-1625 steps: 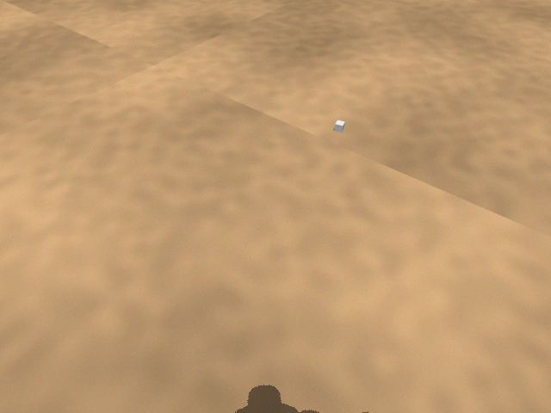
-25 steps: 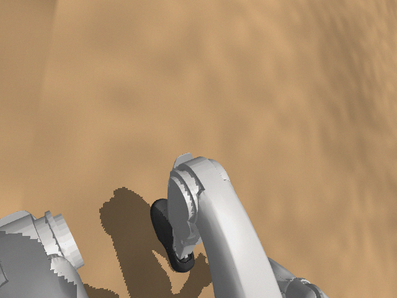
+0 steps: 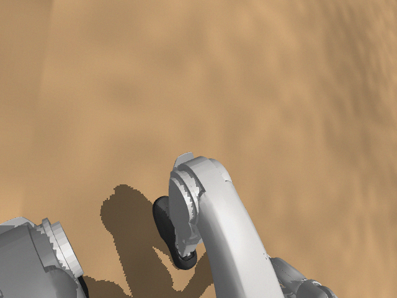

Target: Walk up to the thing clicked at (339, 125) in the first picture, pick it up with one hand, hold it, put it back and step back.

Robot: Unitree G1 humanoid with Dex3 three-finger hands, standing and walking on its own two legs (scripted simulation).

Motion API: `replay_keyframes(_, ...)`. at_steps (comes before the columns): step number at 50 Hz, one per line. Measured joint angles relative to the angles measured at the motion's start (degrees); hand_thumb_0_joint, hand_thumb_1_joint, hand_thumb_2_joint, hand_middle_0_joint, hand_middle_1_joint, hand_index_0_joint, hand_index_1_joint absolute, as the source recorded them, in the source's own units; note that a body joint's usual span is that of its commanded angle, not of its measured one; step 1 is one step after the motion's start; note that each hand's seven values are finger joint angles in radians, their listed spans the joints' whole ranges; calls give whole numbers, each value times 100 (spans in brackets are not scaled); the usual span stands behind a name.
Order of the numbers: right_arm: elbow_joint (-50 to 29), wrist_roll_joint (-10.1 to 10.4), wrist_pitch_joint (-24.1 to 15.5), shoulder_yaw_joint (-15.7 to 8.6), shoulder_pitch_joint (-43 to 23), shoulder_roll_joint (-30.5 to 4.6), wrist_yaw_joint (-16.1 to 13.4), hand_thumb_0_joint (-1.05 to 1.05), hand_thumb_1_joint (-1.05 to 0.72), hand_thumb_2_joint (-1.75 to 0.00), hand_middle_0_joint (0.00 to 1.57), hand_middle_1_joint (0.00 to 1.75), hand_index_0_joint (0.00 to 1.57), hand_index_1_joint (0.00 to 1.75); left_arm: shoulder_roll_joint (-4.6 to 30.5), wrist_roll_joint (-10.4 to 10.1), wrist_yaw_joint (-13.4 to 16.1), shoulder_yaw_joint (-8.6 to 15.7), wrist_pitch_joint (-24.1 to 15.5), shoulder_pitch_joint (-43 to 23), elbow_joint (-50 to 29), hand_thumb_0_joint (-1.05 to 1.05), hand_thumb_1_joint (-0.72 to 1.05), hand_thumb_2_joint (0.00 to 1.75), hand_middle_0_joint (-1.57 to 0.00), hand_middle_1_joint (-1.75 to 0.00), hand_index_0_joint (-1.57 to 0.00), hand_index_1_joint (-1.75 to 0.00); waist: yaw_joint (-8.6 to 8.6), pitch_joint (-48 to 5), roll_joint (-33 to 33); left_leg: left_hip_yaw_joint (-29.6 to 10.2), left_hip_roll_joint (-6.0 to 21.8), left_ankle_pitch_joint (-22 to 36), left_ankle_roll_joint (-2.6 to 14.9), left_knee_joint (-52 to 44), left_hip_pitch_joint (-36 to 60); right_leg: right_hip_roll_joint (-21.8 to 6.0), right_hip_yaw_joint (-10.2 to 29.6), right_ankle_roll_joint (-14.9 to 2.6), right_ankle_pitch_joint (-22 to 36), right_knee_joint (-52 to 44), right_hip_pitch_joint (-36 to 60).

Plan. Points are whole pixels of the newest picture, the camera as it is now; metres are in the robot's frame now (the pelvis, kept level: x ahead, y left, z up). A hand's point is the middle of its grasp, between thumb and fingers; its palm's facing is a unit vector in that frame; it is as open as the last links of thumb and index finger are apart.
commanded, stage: close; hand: left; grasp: from above
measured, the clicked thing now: out of the picture +0.45 +0.30 -0.28
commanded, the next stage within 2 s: none
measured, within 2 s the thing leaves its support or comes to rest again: neither
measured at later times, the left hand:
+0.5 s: hand out of the picture +0.43 +0.27 -0.26, palm faces -0.41 +0.01 -0.91, open 9.1 cm
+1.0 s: hand out of the picture +0.45 +0.28 -0.25, palm faces -0.48 -0.07 -0.87, open 8.7 cm
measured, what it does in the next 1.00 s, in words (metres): stands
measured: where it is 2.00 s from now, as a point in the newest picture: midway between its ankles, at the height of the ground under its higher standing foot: (134, 277)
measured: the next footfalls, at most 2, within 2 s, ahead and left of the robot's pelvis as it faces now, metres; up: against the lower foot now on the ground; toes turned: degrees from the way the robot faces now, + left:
none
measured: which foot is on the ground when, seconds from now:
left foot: down 0.00-1.00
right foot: down 0.00-1.00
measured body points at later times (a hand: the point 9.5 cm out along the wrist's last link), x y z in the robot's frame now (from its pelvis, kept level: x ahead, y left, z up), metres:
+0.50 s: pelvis -0.01 +0.00 +0.01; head +0.25 +0.15 +0.34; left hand +0.44 +0.27 -0.21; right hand +0.09 -0.25 -0.04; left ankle +0.06 +0.12 -0.27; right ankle +0.13 -0.14 -0.27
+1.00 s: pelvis +0.00 -0.01 +0.00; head +0.27 +0.12 +0.33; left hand +0.47 +0.28 -0.20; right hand +0.05 -0.26 -0.06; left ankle +0.06 +0.12 -0.27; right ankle +0.13 -0.14 -0.27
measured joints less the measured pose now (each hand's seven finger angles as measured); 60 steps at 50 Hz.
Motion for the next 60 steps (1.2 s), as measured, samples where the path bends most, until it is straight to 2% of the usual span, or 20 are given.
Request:
replay_keyframes(3, -99, -33, 157, 76, 40, 37, -44, 0, -90, -90, 20, 30, 20, 30, 96, 37, -125, -72, -281, 51, -43, 0, 1, 70, -36, -74, -43, -71, 28, 61, 16, -47, -14, 0, -26, 9, 48, -2, -37, -7, 5, -7, 56)
replay_keyframes(6, -206, -59, 260, 166, 52, 55, -84, 0, -90, -90, 20, 30, 20, 30, 193, 115, -99, -81, -582, 136, -50, 0, 6, 70, -36, -73, -46, -72, 53, 122, -3, -91, -13, 15, -41, 14, 99, 12, -71, -7, 35, -25, 108)
replay_keyframes(9, -244, -111, 323, 240, 47, 80, -125, 0, -90, -90, 21, 30, 20, 30, 227, 240, 24, -158, -816, 209, -44, 0, 10, 71, -36, -72, -49, -72, 86, 129, -55, -105, 3, 33, -47, 14, 136, 32, -79, -3, 75, -34, 131)
replay_keyframes(13, -156, -223, 350, 298, -22, 163, -191, 0, -90, -89, 21, 30, 20, 30, 132, 441, 345, -334, -957, 327, -24, 0, 15, 70, -39, -71, -52, -70, 115, 54, -154, -92, 41, 30, -46, -3, 208, 63, -63, 22, 108, -51, 169)
replay_keyframes(16, -57, -306, 308, 316, -120, 226, -246, 0, -90, -89, 21, 30, 20, 30, -9, 627, 675, -436, -910, 435, -20, 0, 18, 67, -43, -69, -55, -68, 116, -47, -215, -81, 72, 26, -39, -35, 243, 84, -58, 7, 128, -86, 185)
replay_keyframes(20, 62, -399, 193, 258, -271, 273, -274, 0, -90, -89, 21, 30, 20, 30, -200, 829, 1151, -448, -661, 513, 4, 0, 21, 62, -49, -64, -58, -62, 85, -161, -259, -53, 100, 45, -20, -95, 244, 100, -47, -26, 157, -150, 184)
replay_keyframes(25, 107, -363, -36, 118, -394, 209, -201, 0, -90, -89, 21, 30, 20, 30, -409, 802, 1439, -376, -97, 514, 37, 0, 22, 57, -55, -57, -60, -55, -3, -203, -241, 26, 108, 93, 38, -148, 158, 94, 1, -60, 171, -189, 119)
replay_keyframes(27, 77, -302, -119, 87, -407, 152, -154, 0, -90, -90, 21, 30, 20, 30, -434, 713, 1434, -287, 107, 446, 45, 0, 22, 54, -56, -55, -60, -53, -35, -187, -232, 53, 103, 108, 57, -151, 111, 87, 21, -53, 172, -184, 79)
replay_keyframes(31, 22, -175, -212, 6, -352, 57, -84, 0, -90, -90, 20, 30, 20, 30, -432, 550, 1193, 17, 234, 227, 170, -2, 16, 50, -57, -51, -60, -49, -73, -172, -177, 77, 69, 111, 59, -136, 33, 56, 43, -41, 138, -141, 12)
replay_keyframes(40, -134, -57, -60, -34, -123, 17, -90, 0, -90, -90, 20, 30, 20, 30, -259, 583, 748, 362, -6, 51, 287, -2, 19, 43, -65, -52, -66, -45, -151, -128, -40, 58, 41, 17, -9, -56, 34, 34, 54, 3, 45, -9, -42)
replay_keyframes(46, -233, -75, 92, 21, 37, 54, -172, 0, -90, -90, 20, 30, 20, 30, -109, 601, 581, 431, -245, 84, 215, -2, 24, 39, -66, -52, -69, -44, -157, -34, -22, 44, 46, 23, -48, -30, 49, 46, 56, 13, 68, 34, -66)
replay_keyframes(52, -245, -141, 211, 64, 167, 106, -265, 0, -90, -90, 21, 30, 20, 30, -48, 635, 573, 341, -391, 172, 96, -3, 29, 39, -64, -49, -72, -44, -123, -3, -74, 32, 56, 46, -82, -31, 74, 61, 52, 3, 112, 43, -75)
replay_keyframes(60, -182, -208, 183, 81, 171, 110, -325, 0, -90, -90, 21, 30, 20, 30, -82, 630, 672, 179, -385, 235, 34, -3, 34, 41, -64, -44, -77, -43, -79, -26, -113, 17, 56, 70, -73, -38, 75, 67, 35, -8, 136, 15, -55)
